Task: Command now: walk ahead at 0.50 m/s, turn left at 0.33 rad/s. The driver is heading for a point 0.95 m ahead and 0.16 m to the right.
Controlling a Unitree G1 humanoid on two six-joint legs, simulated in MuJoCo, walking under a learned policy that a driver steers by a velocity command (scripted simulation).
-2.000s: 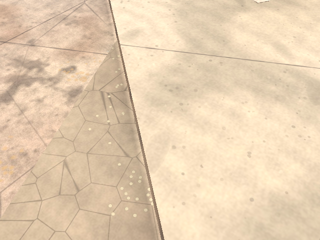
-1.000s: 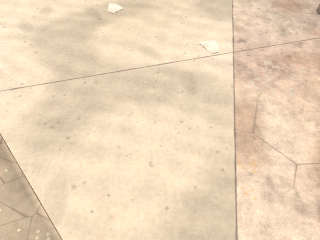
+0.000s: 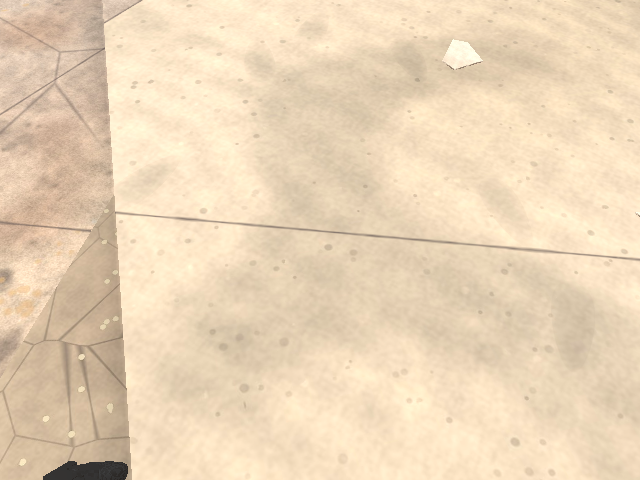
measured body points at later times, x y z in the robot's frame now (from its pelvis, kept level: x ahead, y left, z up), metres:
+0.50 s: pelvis +0.29 -0.09 +0.00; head +0.31 -0.10 +0.45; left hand +0.35 +0.19 -0.11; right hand +0.44 -0.34 -0.11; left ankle +0.31 +0.08 -0.66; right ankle +0.31 -0.16 -0.74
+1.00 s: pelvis +0.56 -0.02 +0.00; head +0.58 -0.01 +0.44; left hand +0.64 +0.26 -0.13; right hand +0.69 -0.29 -0.10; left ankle +0.60 +0.07 -0.74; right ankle +0.50 -0.16 -0.65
